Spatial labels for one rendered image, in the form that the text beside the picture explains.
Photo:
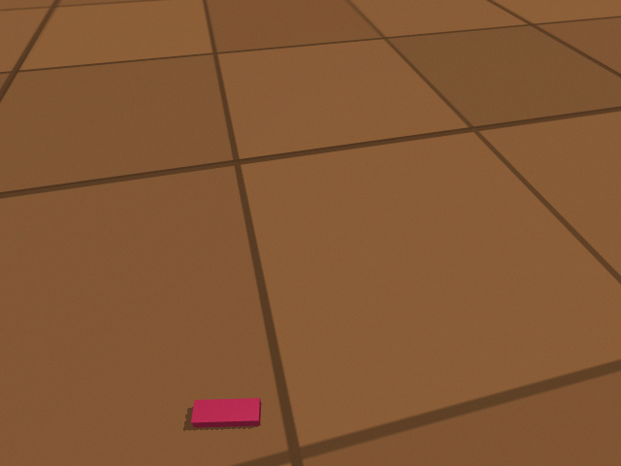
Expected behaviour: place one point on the carton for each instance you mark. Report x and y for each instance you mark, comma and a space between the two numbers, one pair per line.
226, 412

